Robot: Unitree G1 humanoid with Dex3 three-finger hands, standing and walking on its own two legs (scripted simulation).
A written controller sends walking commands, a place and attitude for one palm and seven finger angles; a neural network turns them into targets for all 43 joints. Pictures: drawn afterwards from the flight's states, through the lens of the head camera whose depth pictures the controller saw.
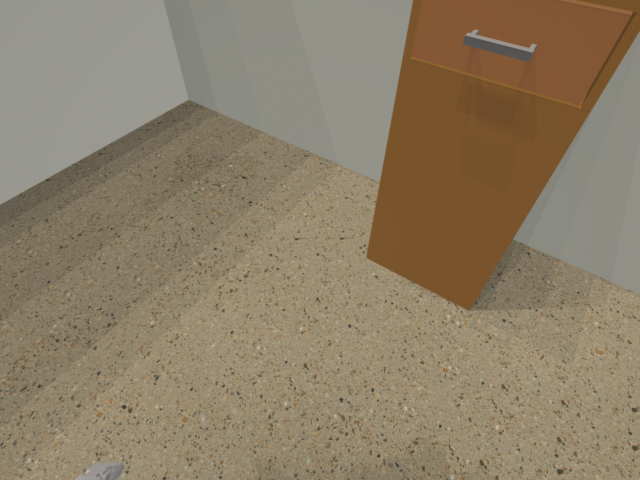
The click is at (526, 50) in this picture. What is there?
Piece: drawer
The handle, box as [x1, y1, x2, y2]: [463, 29, 536, 61]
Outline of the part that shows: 463,40 463,44 527,61 531,57 536,45 532,44 527,48 478,35 478,30 475,29 470,33 467,33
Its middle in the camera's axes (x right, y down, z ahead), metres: +0.37 -0.41 +0.81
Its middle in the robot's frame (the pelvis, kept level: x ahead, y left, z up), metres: +0.92 -0.32 +0.14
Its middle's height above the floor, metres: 0.92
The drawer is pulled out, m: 0.00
